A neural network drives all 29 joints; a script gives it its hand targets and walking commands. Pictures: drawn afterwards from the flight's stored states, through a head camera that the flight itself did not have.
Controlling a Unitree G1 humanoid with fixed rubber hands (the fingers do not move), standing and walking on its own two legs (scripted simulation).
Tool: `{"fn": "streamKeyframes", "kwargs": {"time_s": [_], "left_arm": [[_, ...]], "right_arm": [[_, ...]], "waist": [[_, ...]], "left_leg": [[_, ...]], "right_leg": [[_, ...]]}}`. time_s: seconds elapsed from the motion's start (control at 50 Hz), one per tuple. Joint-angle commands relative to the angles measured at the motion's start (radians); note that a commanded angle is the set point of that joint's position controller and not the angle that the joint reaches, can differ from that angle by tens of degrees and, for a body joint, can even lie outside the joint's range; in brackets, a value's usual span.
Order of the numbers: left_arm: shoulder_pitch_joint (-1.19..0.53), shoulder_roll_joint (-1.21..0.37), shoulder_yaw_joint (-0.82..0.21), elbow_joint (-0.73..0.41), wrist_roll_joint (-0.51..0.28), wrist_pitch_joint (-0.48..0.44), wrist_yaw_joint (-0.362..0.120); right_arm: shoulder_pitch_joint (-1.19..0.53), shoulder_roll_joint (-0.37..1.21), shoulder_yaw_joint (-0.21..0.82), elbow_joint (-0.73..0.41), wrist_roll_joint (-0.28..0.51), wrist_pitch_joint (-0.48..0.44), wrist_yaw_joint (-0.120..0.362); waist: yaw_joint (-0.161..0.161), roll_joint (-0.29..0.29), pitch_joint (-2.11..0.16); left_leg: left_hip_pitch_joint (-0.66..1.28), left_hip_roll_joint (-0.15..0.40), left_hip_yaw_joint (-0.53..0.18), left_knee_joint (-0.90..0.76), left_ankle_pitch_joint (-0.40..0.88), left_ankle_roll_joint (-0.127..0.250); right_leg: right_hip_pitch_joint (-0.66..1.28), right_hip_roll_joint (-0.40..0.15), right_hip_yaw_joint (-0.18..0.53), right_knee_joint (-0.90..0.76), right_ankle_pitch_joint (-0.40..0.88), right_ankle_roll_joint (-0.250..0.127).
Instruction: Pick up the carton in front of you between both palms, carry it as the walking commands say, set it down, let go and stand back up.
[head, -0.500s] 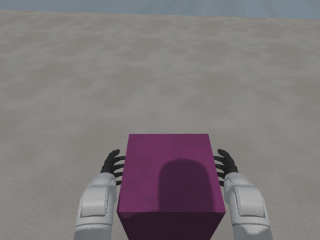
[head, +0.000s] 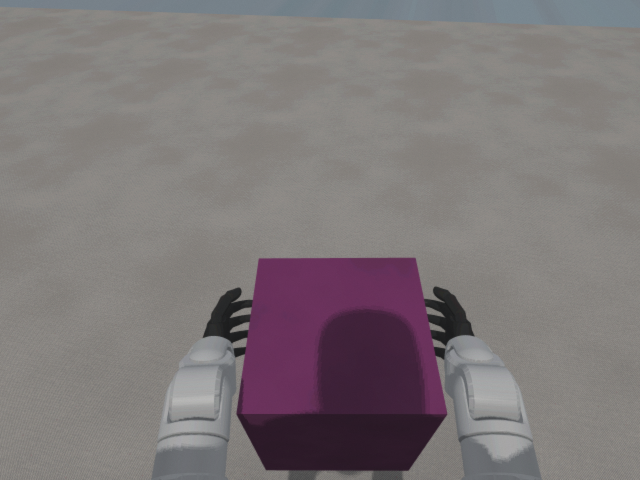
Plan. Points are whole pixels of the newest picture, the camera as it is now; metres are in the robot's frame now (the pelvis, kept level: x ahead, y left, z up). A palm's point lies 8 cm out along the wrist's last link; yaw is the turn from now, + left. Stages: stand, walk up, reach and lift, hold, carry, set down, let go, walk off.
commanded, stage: carry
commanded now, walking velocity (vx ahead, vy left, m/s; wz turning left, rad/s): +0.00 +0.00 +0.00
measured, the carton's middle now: (337, 369) +0.29 +0.00 -0.04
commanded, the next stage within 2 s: hold in 0.18 s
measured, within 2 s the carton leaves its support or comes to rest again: neither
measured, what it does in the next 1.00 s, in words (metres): shifts its weight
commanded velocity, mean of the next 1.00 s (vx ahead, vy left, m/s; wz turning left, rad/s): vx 0.00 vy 0.00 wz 0.00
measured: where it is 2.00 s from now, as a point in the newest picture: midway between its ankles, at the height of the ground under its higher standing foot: outside the picture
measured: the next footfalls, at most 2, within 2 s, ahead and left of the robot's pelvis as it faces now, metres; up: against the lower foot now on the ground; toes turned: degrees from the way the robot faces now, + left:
none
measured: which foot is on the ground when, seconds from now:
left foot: down 0.00-1.00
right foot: down 0.00-1.00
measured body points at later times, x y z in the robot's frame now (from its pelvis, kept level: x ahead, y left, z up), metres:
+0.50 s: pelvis -0.01 -0.02 +0.01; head -0.03 -0.03 +0.46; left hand +0.24 +0.19 +0.04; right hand +0.31 -0.10 +0.04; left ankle -0.05 +0.08 -0.73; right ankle +0.07 -0.15 -0.73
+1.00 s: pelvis -0.01 -0.07 +0.01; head -0.05 -0.10 +0.46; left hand +0.24 +0.14 +0.05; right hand +0.31 -0.15 +0.04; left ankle -0.05 +0.08 -0.73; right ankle +0.07 -0.15 -0.73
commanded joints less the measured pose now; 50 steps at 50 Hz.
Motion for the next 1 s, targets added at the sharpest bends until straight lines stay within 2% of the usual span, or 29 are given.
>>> {"fn": "streamKeyframes", "kwargs": {"time_s": [0.0,0.16,0.18,0.2,0.22,0.24,0.26,0.28,0.3,0.34,0.36,0.38,0.44,0.48,0.54,0.62,0.68,0.86,0.98], "left_arm": [[-0.451,-0.866,-0.559,-0.082,-0.241,-0.038,-0.205],[-0.440,-0.866,-0.555,-0.074,-0.237,-0.035,-0.206],[-0.371,-0.882,-0.512,-0.019,-0.215,-0.048,-0.205],[-0.351,-0.859,-0.499,-0.057,-0.196,-0.079,-0.191],[-0.323,-0.830,-0.470,-0.035,-0.165,-0.088,-0.178],[-0.302,-0.820,-0.439,-0.022,-0.149,-0.097,-0.166],[-0.323,-0.818,-0.440,-0.025,-0.146,-0.103,-0.162],[-0.318,-0.814,-0.440,-0.022,-0.150,-0.109,-0.154],[-0.366,-0.829,-0.476,-0.038,-0.166,-0.110,-0.159],[-0.414,-0.849,-0.522,-0.063,-0.197,-0.105,-0.175],[-0.437,-0.857,-0.539,-0.065,-0.206,-0.102,-0.184],[-0.464,-0.867,-0.556,-0.068,-0.219,-0.099,-0.196],[-0.486,-0.871,-0.561,-0.044,-0.231,-0.091,-0.221],[-0.490,-0.871,-0.548,-0.023,-0.228,-0.088,-0.231],[-0.489,-0.879,-0.517,0.013,-0.216,-0.087,-0.238],[-0.491,-0.897,-0.481,0.045,-0.198,-0.088,-0.242],[-0.504,-0.913,-0.463,0.063,-0.190,-0.091,-0.249],[-0.561,-0.943,-0.418,0.116,-0.176,-0.099,-0.278],[-0.595,-0.943,-0.388,0.150,-0.167,-0.098,-0.290]], "right_arm": [[-0.441,0.865,0.557,-0.073,0.239,-0.033,0.210],[-0.429,0.863,0.550,-0.063,0.235,-0.030,0.212],[-0.327,0.877,0.538,-0.086,0.233,-0.028,0.212],[-0.341,0.827,0.520,-0.128,0.228,-0.049,0.209],[-0.369,0.829,0.542,-0.149,0.230,-0.055,0.211],[-0.405,0.809,0.564,-0.157,0.237,-0.059,0.218],[-0.411,0.819,0.575,-0.149,0.244,-0.064,0.220],[-0.420,0.795,0.576,-0.145,0.245,-0.070,0.222],[-0.410,0.810,0.574,-0.138,0.240,-0.075,0.218],[-0.390,0.828,0.557,-0.118,0.227,-0.076,0.212],[-0.387,0.834,0.547,-0.103,0.218,-0.077,0.210],[-0.376,0.842,0.531,-0.081,0.205,-0.077,0.207],[-0.366,0.860,0.496,-0.032,0.180,-0.075,0.203],[-0.380,0.870,0.490,-0.019,0.175,-0.071,0.205],[-0.418,0.891,0.504,-0.012,0.184,-0.065,0.216],[-0.472,0.915,0.533,-0.013,0.202,-0.059,0.235],[-0.502,0.931,0.546,-0.006,0.211,-0.056,0.250],[-0.547,0.961,0.513,0.058,0.208,-0.051,0.276],[-0.572,0.966,0.474,0.102,0.196,-0.046,0.278]], "waist": [[-0.001,-0.006,-0.219],[-0.001,-0.001,-0.227],[-0.014,0.126,-0.051],[-0.004,0.102,-0.112],[0.016,0.051,-0.119],[0.046,0.054,-0.143],[0.048,0.023,-0.146],[0.062,0.037,-0.155],[0.021,0.032,-0.137],[-0.008,0.024,-0.143],[-0.022,0.045,-0.142],[-0.040,0.037,-0.124],[-0.056,0.037,-0.086],[-0.052,0.033,-0.070],[-0.029,0.018,-0.063],[0.002,-0.004,-0.071],[0.012,-0.014,-0.075],[0.006,-0.034,-0.080],[-0.001,-0.039,-0.072]], "left_leg": [[-0.032,0.132,-0.112,-0.113,0.272,0.001],[-0.022,0.134,-0.112,-0.111,0.301,0.002],[-0.106,-0.032,-0.304,-0.215,0.576,0.002],[-0.061,-0.036,-0.317,-0.204,0.650,-0.005],[0.081,-0.036,-0.323,-0.185,0.718,-0.006],[0.151,-0.049,-0.306,-0.192,0.661,-0.007],[0.160,-0.056,-0.305,-0.197,0.664,-0.013],[0.182,-0.061,-0.299,-0.216,0.592,-0.013],[0.174,-0.061,-0.301,-0.213,0.580,-0.020],[0.225,-0.063,-0.297,-0.200,0.607,-0.037],[0.212,-0.066,-0.291,-0.210,0.534,-0.044],[0.167,-0.065,-0.293,-0.216,0.494,-0.050],[0.097,-0.075,-0.293,-0.228,0.399,-0.050],[0.041,-0.080,-0.291,-0.240,0.331,-0.044],[-0.021,-0.088,-0.284,-0.251,0.256,-0.031],[-0.059,-0.097,-0.274,-0.256,0.179,-0.012],[-0.072,-0.102,-0.268,-0.256,0.126,0.000],[-0.077,-0.109,-0.264,-0.241,0.075,0.017],[-0.080,-0.107,-0.268,-0.237,0.074,0.015]], "right_leg": [[0.186,-0.081,0.103,-0.033,0.164,-0.005],[0.189,-0.079,0.097,-0.029,0.170,-0.003],[0.496,0.210,0.240,-0.035,0.290,-0.031],[0.512,0.187,0.270,-0.055,0.350,-0.030],[0.415,0.195,0.276,-0.067,0.378,-0.019],[0.396,0.190,0.280,-0.083,0.358,-0.010],[0.399,0.202,0.273,-0.093,0.347,-0.001],[0.400,0.199,0.267,-0.094,0.314,0.003],[0.390,0.210,0.261,-0.104,0.264,0.004],[0.353,0.221,0.254,-0.119,0.235,0.004],[0.359,0.220,0.250,-0.122,0.192,-0.001],[0.374,0.224,0.247,-0.126,0.164,-0.007],[0.410,0.218,0.248,-0.133,0.136,-0.015],[0.448,0.213,0.248,-0.134,0.125,-0.015],[0.499,0.202,0.249,-0.137,0.109,-0.008],[0.535,0.186,0.256,-0.145,0.073,0.004],[0.544,0.174,0.265,-0.154,0.032,0.011],[0.548,0.141,0.303,-0.194,-0.081,0.022],[0.554,0.130,0.313,-0.209,-0.098,0.025]]}}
